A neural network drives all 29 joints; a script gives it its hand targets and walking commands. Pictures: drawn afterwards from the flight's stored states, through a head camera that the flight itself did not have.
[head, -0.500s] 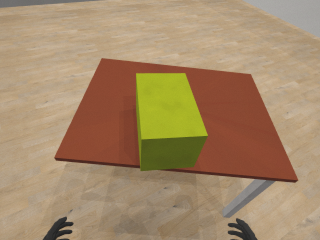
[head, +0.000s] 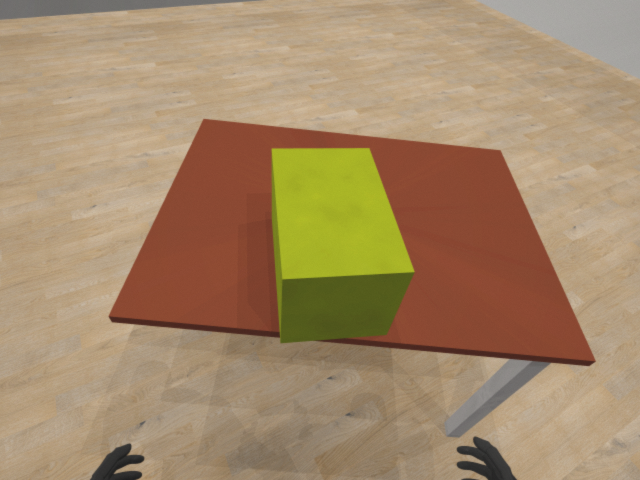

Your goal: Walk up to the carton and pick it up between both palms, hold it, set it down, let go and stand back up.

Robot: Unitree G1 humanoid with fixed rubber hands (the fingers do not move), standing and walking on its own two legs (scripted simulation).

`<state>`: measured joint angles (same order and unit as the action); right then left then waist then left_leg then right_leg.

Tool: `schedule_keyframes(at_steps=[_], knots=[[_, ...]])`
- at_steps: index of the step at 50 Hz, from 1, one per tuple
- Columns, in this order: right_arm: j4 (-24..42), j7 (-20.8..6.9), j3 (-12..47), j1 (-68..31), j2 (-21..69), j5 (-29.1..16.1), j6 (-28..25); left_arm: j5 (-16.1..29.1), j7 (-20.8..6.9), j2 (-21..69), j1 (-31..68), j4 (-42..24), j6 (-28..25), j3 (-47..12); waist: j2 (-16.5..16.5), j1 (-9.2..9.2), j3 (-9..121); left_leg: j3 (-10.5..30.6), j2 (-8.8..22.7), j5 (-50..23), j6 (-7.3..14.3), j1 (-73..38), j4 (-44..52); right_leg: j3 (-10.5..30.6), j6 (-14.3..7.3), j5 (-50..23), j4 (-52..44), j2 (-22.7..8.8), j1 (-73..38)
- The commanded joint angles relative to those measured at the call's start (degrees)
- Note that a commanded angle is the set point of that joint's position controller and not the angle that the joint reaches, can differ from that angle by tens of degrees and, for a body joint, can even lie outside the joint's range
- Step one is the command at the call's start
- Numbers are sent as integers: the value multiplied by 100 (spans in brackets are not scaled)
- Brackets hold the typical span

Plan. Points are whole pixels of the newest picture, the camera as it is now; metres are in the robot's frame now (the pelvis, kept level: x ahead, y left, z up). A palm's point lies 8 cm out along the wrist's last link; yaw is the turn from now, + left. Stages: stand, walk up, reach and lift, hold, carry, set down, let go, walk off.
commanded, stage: stand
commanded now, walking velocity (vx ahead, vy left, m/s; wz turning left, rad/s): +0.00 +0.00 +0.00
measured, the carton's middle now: (327, 239) +0.52 +0.00 -0.07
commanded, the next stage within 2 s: none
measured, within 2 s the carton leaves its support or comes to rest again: neither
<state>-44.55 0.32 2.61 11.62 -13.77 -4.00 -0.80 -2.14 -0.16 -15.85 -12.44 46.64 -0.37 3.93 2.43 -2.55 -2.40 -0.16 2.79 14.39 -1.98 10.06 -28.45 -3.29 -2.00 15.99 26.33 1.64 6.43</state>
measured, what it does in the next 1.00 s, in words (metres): stands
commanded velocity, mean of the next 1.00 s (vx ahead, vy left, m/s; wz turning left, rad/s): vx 0.00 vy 0.00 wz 0.00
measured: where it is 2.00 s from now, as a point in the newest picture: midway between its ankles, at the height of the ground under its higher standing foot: outside the picture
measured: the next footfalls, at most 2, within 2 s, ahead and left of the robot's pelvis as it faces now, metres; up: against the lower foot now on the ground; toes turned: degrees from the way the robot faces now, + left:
none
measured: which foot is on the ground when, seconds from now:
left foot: down 0.00-1.00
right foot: down 0.00-1.00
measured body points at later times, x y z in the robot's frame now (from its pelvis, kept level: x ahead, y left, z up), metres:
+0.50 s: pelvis +0.00 +0.00 +0.00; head -0.02 +0.02 +0.45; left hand +0.09 +0.27 -0.13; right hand +0.14 -0.25 -0.10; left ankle +0.01 +0.14 -0.74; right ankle -0.01 -0.10 -0.74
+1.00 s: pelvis +0.00 +0.00 +0.00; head -0.02 +0.02 +0.45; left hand +0.09 +0.27 -0.13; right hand +0.14 -0.25 -0.10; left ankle +0.01 +0.14 -0.74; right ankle -0.01 -0.10 -0.74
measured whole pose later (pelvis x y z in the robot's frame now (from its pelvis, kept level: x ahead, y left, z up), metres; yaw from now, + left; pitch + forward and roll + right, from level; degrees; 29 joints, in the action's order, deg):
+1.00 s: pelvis +0.00 +0.00 +0.00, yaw +0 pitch -5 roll +0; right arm -44.6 0.5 2.6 11.6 -14.4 -4.0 -0.7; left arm -2.1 -0.2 -16.2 -12.4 49.3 -0.8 3.9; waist 2.4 -2.6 -2.4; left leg -0.2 2.8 13.5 -2.0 8.6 -26.7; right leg -3.3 -2.0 15.4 25.2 1.6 5.3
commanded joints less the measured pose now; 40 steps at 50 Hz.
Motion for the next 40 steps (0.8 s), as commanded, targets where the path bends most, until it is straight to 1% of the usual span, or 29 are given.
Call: schedule_keyframes(at_steps=[1,2,3,4,6,7,8,9,10,11,14,15,16,17,21,22,23,24,25,28,29,31,33,34,35,36,38,39,40], knots=[[149,76,-558,-558,-1591,643,-180,100,-35,-1341,202,111,-290,172,-729,109,182,432,411,-1250,486,-16,552,810,-33,-1110,-964,-884,147],[78,69,-570,-426,-1676,617,-197,99,-13,-1392,205,193,-282,175,-883,142,259,421,423,-1346,447,-129,579,816,-39,-1201,-899,-908,72],[115,59,-511,-388,-1513,582,-237,105,-22,-1349,236,199,-296,158,-781,245,258,437,476,-1462,444,-190,559,839,-10,-1308,-866,-901,204],[95,94,-573,-466,-1637,628,-221,89,-18,-1394,279,162,-294,195,-871,113,386,409,448,-1522,488,-188,461,801,-10,-1362,-808,-866,92],[172,72,-537,-562,-1486,588,-215,85,-1,-1424,259,168,-261,163,-744,197,347,454,457,-1562,453,-131,515,832,-53,-1610,-765,-941,-9],[206,79,-559,-615,-1645,593,-213,103,-13,-1393,200,160,-272,171,-855,104,428,446,424,-1599,476,-193,460,849,-36,-1637,-814,-942,-37],[172,106,-544,-482,-1514,577,-204,74,-23,-1366,246,158,-288,153,-718,203,539,384,468,-1715,471,-385,486,845,-52,-1734,-780,-940,-1],[155,99,-543,-522,-1580,576,-226,104,10,-1432,262,205,-260,199,-844,175,499,378,441,-1651,464,-282,428,852,-3,-1791,-880,-966,3],[176,92,-510,-499,-1454,611,-212,105,-13,-1420,290,191,-299,178,-854,277,527,378,428,-1589,472,-284,465,885,-27,-1851,-795,-889,-23],[137,76,-506,-551,-1506,636,-228,119,-7,-1429,319,175,-289,203,-764,154,287,344,442,-1446,489,-77,449,838,36,-1658,-890,-936,-40],[102,80,-519,-584,-1559,617,-155,89,16,-1451,332,218,-282,174,-752,214,254,390,459,-1176,471,-137,570,950,-53,-1422,-963,-942,118],[133,103,-515,-604,-1524,598,-193,91,-3,-1349,384,236,-297,180,-960,174,204,375,437,-1167,484,-78,556,978,-18,-1170,-1013,-1022,125],[153,52,-511,-621,-1480,628,-179,67,20,-1547,458,222,-306,193,-745,326,115,388,445,-1196,468,-195,590,919,-16,-1314,-1007,-1018,303],[156,72,-552,-600,-1541,633,-194,73,-9,-1382,348,280,-284,212,-836,200,323,413,493,-1144,516,-116,550,862,-30,-1225,-999,-941,89],[108,96,-574,-664,-1673,654,-202,129,-19,-1396,307,194,-295,175,-855,101,110,423,427,-1164,490,-72,641,901,-12,-1057,-1066,-959,179],[141,73,-511,-629,-1531,622,-172,86,-38,-1453,479,237,-287,135,-580,250,245,470,453,-1261,446,-158,660,779,-29,-1249,-945,-911,191],[119,78,-542,-635,-1616,570,-219,140,-10,-1294,327,249,-273,160,-956,141,171,468,439,-1139,510,-53,604,924,-13,-1136,-1081,-954,128],[117,91,-529,-659,-1491,645,-201,109,-2,-1348,337,279,-286,154,-886,152,67,443,414,-1203,458,-115,633,860,0,-1113,-971,-969,206],[64,100,-532,-534,-1548,585,-217,68,-18,-1377,454,338,-268,179,-942,311,164,387,421,-1149,442,-81,679,914,-20,-1274,-1004,-941,120],[39,66,-552,-578,-1724,607,-214,131,-41,-1471,294,316,-290,203,-962,210,-8,439,464,-1091,428,56,700,908,-8,-1093,-982,-938,141],[56,80,-562,-542,-1681,581,-189,132,-19,-1496,274,346,-274,186,-798,240,215,507,481,-1174,478,-162,682,855,-16,-1185,-989,-950,186],[-42,68,-503,-474,-1639,579,-185,144,0,-1411,152,354,-283,174,-1092,139,234,447,489,-1318,452,-77,614,925,-9,-1281,-985,-977,28],[68,99,-521,-518,-1517,623,-218,107,-9,-1449,356,352,-301,187,-804,238,434,418,474,-1437,434,-110,641,836,-19,-1551,-921,-972,-157],[-21,95,-568,-501,-1676,611,-214,107,3,-1452,398,315,-314,173,-991,202,161,432,481,-1462,457,-22,695,977,-13,-1562,-961,-1008,-58],[8,94,-499,-580,-1552,589,-192,111,-26,-1423,375,294,-296,138,-841,186,202,409,499,-1387,428,-102,663,833,10,-1487,-902,-962,1],[44,101,-567,-640,-1707,599,-202,147,-11,-1346,327,331,-296,126,-982,125,212,436,443,-1513,450,-190,587,855,32,-1623,-966,-953,47],[-31,86,-513,-400,-1537,585,-211,120,-8,-1427,339,434,-293,153,-768,256,173,429,444,-1244,423,-91,699,918,17,-1485,-1013,-953,-41],[28,85,-469,-500,-1569,623,-191,110,2,-1482,363,355,-269,172,-817,193,279,450,463,-1395,450,-202,678,895,5,-1505,-936,-993,-35],[6,91,-485,-495,-1582,555,-212,160,5,-1355,243,379,-284,149,-1149,140,211,392,481,-1395,420,-57,670,1000,1,-1461,-982,-1024,-9]])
